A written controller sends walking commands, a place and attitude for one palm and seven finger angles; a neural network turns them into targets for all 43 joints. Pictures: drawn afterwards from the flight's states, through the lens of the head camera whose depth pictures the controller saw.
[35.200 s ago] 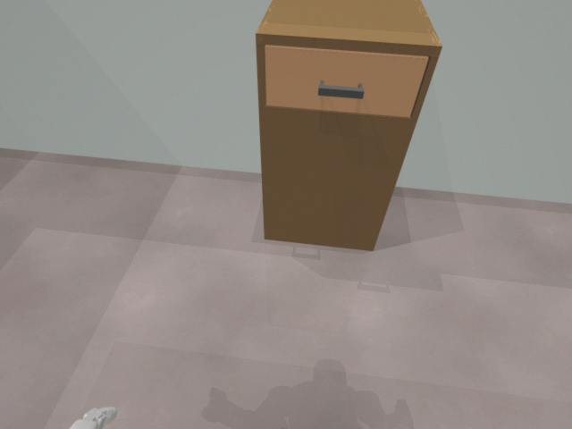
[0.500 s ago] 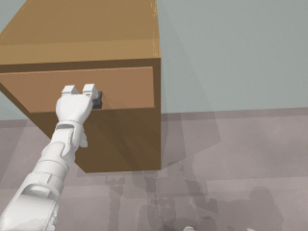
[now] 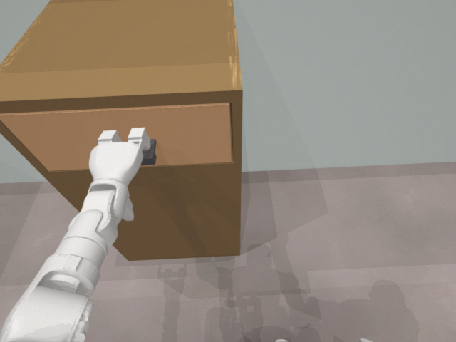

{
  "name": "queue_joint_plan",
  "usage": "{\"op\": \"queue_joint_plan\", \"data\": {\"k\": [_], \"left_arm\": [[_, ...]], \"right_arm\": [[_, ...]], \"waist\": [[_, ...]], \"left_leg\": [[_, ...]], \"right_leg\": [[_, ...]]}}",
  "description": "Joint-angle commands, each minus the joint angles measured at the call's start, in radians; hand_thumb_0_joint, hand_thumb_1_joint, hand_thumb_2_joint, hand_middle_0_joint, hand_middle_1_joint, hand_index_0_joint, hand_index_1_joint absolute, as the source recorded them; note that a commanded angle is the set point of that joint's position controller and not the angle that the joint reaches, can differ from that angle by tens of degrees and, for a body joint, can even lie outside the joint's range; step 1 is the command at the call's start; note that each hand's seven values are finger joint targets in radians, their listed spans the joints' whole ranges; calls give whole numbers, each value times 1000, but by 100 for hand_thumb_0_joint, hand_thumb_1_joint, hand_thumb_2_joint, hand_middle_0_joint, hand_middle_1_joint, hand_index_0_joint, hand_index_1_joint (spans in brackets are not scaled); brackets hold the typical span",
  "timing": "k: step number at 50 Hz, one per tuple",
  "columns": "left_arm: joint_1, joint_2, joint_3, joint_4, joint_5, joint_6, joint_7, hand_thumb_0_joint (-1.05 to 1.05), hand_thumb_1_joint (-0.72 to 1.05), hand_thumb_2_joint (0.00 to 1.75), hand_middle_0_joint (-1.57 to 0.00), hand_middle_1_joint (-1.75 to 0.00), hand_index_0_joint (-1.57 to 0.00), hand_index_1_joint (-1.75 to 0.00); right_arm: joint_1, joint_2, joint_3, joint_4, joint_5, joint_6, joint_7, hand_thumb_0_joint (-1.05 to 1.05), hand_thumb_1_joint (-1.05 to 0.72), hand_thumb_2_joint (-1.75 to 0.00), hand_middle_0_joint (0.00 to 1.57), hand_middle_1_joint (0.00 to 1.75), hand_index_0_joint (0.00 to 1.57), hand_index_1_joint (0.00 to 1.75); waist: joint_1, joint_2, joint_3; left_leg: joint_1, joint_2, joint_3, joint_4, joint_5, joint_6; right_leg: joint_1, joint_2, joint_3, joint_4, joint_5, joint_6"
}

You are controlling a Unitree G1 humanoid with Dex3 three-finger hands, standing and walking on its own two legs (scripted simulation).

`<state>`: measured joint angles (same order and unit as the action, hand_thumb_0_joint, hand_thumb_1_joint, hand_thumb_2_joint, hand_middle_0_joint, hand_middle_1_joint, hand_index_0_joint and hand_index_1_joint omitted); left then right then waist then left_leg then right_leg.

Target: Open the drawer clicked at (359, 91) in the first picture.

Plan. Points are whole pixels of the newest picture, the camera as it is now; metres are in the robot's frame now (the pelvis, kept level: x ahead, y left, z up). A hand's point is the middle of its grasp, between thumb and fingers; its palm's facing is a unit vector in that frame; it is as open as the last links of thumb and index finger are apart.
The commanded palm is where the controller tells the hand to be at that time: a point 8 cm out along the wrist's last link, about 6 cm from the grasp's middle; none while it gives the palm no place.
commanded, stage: lift the fingers back up to retry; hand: left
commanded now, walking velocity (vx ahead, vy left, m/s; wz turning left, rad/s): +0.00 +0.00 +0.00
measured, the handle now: (125, 151) +0.47 +0.25 +0.03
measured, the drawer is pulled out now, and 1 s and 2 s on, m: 0.00 0.00 0.00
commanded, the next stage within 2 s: re-aim the fingers above the handle in 0.64 s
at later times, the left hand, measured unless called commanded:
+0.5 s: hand (114, 157) +0.41 +0.23 +0.09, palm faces +0.00 -0.02 -1.00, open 13.8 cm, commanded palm +0.37 +0.23 +0.14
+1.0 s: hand (110, 161) +0.40 +0.23 +0.09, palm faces +0.02 +0.00 -1.00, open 13.8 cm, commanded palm +0.36 +0.23 +0.14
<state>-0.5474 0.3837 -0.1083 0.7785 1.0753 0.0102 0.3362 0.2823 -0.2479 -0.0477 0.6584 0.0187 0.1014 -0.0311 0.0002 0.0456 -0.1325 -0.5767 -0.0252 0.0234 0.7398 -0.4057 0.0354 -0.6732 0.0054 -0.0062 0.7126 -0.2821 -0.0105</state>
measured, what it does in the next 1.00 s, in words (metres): stands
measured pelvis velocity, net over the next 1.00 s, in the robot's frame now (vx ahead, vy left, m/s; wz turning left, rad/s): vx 0.01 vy -0.01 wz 0.02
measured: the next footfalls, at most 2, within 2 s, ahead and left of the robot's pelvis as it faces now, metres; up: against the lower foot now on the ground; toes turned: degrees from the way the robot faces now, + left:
none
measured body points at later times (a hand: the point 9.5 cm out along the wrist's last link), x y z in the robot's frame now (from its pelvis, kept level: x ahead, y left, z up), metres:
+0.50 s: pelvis +0.03 -0.01 +0.02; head +0.06 -0.04 +0.47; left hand +0.40 +0.22 +0.14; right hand +0.18 -0.25 -0.11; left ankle -0.03 +0.10 -0.71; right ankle +0.03 -0.12 -0.71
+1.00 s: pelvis +0.01 -0.01 +0.02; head +0.05 -0.05 +0.47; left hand +0.39 +0.23 +0.15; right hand +0.16 -0.25 -0.12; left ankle -0.03 +0.10 -0.71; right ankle +0.03 -0.12 -0.71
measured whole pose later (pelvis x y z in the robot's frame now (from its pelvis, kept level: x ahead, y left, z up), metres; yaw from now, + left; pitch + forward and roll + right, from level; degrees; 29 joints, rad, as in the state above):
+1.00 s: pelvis +0.01 -0.01 +0.02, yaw +1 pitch +8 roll +0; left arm -0.45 0.43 -0.11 0.54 1.00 0.06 0.17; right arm 0.20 -0.24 -0.03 0.68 0.03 0.11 -0.05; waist 0.04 0.08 -0.08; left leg -0.35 -0.02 0.00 0.56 -0.35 0.02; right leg -0.46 0.01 -0.02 0.57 -0.25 -0.02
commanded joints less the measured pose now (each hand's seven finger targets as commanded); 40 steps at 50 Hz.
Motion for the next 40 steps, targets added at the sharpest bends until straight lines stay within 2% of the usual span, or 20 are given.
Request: {"op": "queue_joint_plan", "data": {"k": [1,2,6,7,12,13,15,18,19,22,24,26,28,30,31,33,35,36,38,40], "left_arm": [[-338,138,27,-256,-8,-2,26,0,-50,30,-30,-120,-30,-120],[-313,182,69,-259,-11,2,28,0,-50,30,-30,-120,-30,-120],[-348,140,23,-404,-36,11,23,0,-50,30,-30,-120,-30,-120],[-284,197,83,-377,-37,19,20,0,-50,30,-30,-120,-30,-120],[-271,254,121,-417,-33,54,8,0,-50,30,-30,-120,-30,-120],[-247,235,109,-408,-30,69,2,0,-50,30,-30,-120,-30,-120],[-241,264,124,-401,-35,97,-21,0,-50,30,-30,-120,-30,-120],[-240,200,52,-430,-55,133,-72,0,-50,30,-30,-120,-30,-120],[-242,221,64,-431,-62,139,-93,0,-50,30,-30,-120,-30,-120],[-216,249,79,-481,-83,131,-156,0,-50,30,-30,-120,-30,-120],[-195,223,54,-505,-89,112,-193,0,-50,30,-30,-120,-30,-120],[-136,199,44,-479,-96,90,-222,0,-50,30,-30,-120,-30,-120],[-134,226,69,-470,-90,63,-232,0,-50,30,-30,-120,-30,-120],[-172,267,100,-512,-79,28,-226,0,-50,30,-30,-120,-30,-120],[-194,240,77,-546,-77,10,-218,0,-50,30,-30,-120,-30,-120],[-193,257,104,-578,-70,-23,-190,0,-50,30,-30,-120,-30,-120],[-257,298,134,-586,-61,-44,-158,0,-50,30,-30,-120,-30,-120],[-298,254,97,-596,-63,-51,-140,0,-50,30,-30,-120,-30,-120],[-299,255,105,-575,-55,-52,-107,0,-50,30,-30,-120,-30,-120],[-274,334,179,-538,-50,-38,-84,0,-50,30,-30,-120,-30,-120]], "right_arm": [[5,-127,-51,-115,0,-33,-8,0,-90,-90,20,30,20,30],[4,-130,-55,-109,3,-31,-9,0,-90,-90,20,30,20,30],[-26,-126,-51,-121,2,-40,-9,0,-90,-90,20,30,20,30],[-26,-128,-55,-112,5,-38,-11,0,-90,-90,20,30,20,30],[-63,-127,-39,-110,6,-33,-16,0,-90,-90,20,30,20,30],[-73,-124,-35,-111,5,-33,-17,0,-90,-90,20,30,20,30],[-90,-130,-29,-114,12,-23,-18,0,-90,-90,20,30,20,30],[-117,-127,-23,-126,17,-22,-21,0,-90,-90,20,30,20,30],[-120,-129,-22,-127,19,-18,-25,0,-90,-90,20,30,20,30],[-136,-130,-18,-145,18,-10,-33,0,-90,-90,20,30,20,30],[-145,-126,-15,-150,14,-10,-35,0,-90,-90,20,30,20,30],[-142,-124,-9,-153,12,-8,-33,0,-90,-90,20,30,20,30],[-149,-127,-7,-150,11,-7,-34,0,-90,-90,20,30,20,30],[-147,-127,-12,-151,7,-5,-32,0,-90,-90,20,30,20,30],[-155,-116,-9,-157,7,-12,-31,0,-90,-90,20,30,20,30],[-150,-111,-18,-152,2,-21,-31,0,-90,-90,20,30,20,30],[-139,-113,-22,-138,0,-23,-34,0,-90,-90,20,30,20,30],[-138,-104,-21,-134,1,-34,-32,0,-90,-90,20,30,20,30],[-131,-105,-26,-121,2,-43,-34,0,-90,-90,20,30,20,30],[-122,-114,-32,-111,1,-40,-36,0,-90,-90,20,30,20,30]], "waist": [[-15,-2,-357],[-8,-22,-357],[-14,25,-368],[0,6,-356],[17,0,-307],[21,-30,-299],[32,-27,-288],[24,-41,-280],[22,-53,-273],[29,-73,-287],[27,-83,-271],[29,-105,-225],[34,-108,-183],[40,-75,-206],[39,-35,-218],[45,-13,-262],[34,22,-262],[19,18,-258],[20,20,-279],[40,9,-305]], "left_leg": [[167,6,-31,-109,408,-12],[173,7,-32,-110,421,-13],[241,14,-41,-124,530,-20],[245,14,-40,-125,545,-20],[232,6,-30,-169,532,-25],[224,4,-23,-178,520,-21],[222,2,-19,-202,504,-25],[248,0,-8,-217,509,-17],[253,0,-10,-224,502,-16],[270,-6,-9,-233,506,-7],[279,-8,-6,-231,522,-4],[256,-10,-5,-234,501,-4],[234,-14,2,-236,458,-4],[236,-19,-1,-234,453,-8],[246,-20,-4,-229,461,-7],[269,-22,-3,-213,490,-8],[268,-24,-11,-212,469,-17],[275,-21,-16,-208,459,-14],[284,-21,-15,-200,474,-17],[270,-24,-14,-207,481,-23]], "right_leg": [[282,28,-17,-64,229,-41],[300,29,-14,-65,244,-41],[324,25,-20,-79,294,-37],[342,29,-18,-82,306,-38],[412,24,-17,-105,332,-39],[426,22,-17,-115,336,-36],[465,20,-14,-127,335,-40],[488,15,-15,-147,363,-33],[503,15,-11,-154,366,-33],[552,11,-5,-165,398,-29],[554,9,-3,-170,427,-26],[542,6,-8,-174,417,-24],[526,5,-1,-183,400,-24],[539,3,8,-180,390,-29],[525,2,5,-171,390,-31],[522,4,11,-163,407,-31],[498,7,8,-162,366,-35],[469,6,2,-161,347,-34],[454,10,1,-155,347,-35],[494,12,2,-154,351,-36]]}}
